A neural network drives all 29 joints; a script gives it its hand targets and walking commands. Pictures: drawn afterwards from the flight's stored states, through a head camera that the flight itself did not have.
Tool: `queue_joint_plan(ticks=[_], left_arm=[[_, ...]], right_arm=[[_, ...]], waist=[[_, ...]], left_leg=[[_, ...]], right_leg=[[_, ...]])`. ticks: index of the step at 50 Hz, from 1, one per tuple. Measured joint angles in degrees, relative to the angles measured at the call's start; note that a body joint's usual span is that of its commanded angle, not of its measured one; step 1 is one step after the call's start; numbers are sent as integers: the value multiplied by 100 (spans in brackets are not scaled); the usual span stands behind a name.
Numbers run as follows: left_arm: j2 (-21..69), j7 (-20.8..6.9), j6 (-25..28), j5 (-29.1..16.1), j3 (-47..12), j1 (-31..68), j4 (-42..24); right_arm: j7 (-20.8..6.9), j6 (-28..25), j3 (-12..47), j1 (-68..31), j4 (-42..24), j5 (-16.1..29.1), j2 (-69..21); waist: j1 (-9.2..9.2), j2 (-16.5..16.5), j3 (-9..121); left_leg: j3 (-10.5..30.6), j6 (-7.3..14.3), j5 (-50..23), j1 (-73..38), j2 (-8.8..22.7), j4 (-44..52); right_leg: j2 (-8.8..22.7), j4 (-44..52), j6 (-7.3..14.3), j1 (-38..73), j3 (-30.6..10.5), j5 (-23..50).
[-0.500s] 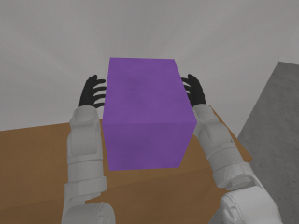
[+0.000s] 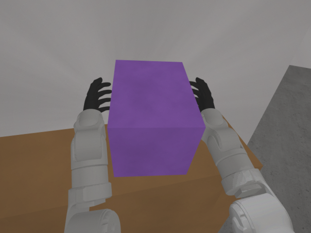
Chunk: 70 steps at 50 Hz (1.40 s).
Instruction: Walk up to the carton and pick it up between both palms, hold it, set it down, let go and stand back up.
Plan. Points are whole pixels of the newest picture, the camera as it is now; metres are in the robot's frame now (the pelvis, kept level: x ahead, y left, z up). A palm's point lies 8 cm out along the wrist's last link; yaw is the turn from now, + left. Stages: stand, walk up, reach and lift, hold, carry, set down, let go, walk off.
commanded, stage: hold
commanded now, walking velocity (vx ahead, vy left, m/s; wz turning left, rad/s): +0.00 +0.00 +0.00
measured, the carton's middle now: (150, 115) +0.37 +0.01 +0.16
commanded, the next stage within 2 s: none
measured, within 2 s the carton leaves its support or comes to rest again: neither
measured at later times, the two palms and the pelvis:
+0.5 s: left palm (92, 111) +0.36 +0.15 +0.19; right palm (204, 108) +0.36 -0.13 +0.19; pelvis +0.00 +0.00 +0.00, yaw +0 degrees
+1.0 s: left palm (94, 113) +0.36 +0.14 +0.19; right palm (204, 111) +0.36 -0.13 +0.18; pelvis +0.00 +0.00 +0.00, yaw +0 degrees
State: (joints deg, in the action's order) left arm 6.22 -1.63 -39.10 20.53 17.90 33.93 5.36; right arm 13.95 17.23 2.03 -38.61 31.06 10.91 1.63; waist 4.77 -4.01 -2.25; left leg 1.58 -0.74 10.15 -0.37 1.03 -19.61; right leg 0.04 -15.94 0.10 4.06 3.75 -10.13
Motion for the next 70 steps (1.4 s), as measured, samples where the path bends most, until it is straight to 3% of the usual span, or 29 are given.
queue_joint_plan(ticks=[42,70], left_arm=[[-14,31,-35,-41,-99,-134,-229],[-110,55,28,-62,-20,198,278]], right_arm=[[24,-12,30,95,-188,42,-8],[-40,-35,-246,-167,174,-96,-84]], waist=[[44,1,3],[-2,56,-32]], left_leg=[[28,-2,32,84,-1,-57],[16,16,-62,256,-11,-63]], right_leg=[[-12,21,1,-35,16,-4],[-6,-9,-11,-222,-1,81]])
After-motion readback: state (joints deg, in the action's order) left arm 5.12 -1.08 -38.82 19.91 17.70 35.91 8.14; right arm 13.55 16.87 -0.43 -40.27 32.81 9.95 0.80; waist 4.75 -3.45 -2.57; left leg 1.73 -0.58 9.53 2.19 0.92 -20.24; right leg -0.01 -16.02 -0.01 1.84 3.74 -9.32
